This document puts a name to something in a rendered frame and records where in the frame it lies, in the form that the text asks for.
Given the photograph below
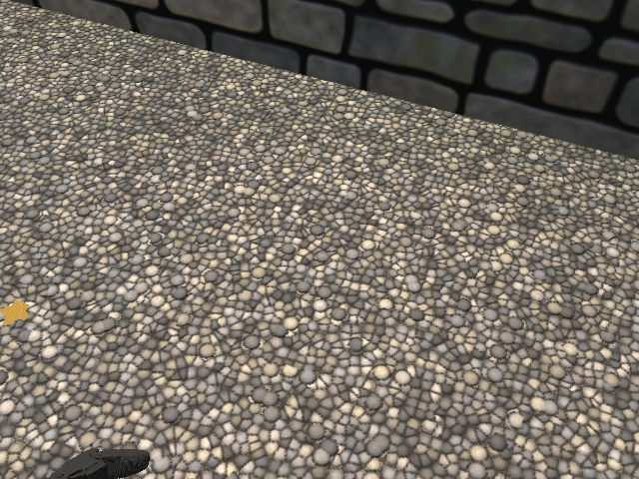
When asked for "robot left hand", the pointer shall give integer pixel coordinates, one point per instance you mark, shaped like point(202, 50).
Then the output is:
point(111, 464)

